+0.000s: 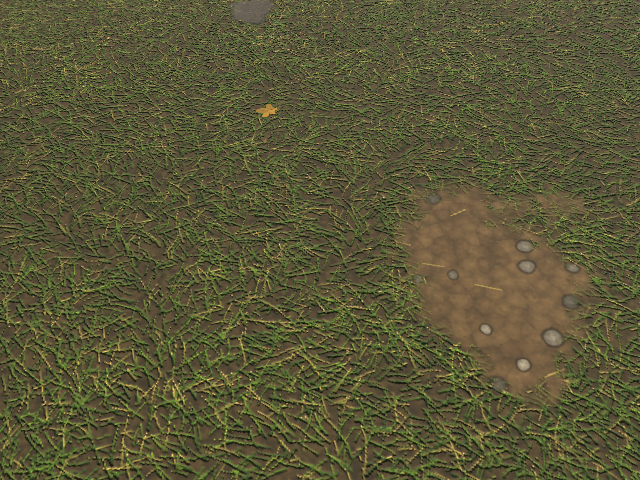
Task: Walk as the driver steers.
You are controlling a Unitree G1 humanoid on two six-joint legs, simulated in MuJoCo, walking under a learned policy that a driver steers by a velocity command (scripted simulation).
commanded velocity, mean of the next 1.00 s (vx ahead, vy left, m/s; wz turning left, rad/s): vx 0.29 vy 0.00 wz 0.62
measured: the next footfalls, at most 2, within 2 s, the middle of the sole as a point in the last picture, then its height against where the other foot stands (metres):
right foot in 0.34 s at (368, 444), level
left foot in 0.76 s outside the picture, level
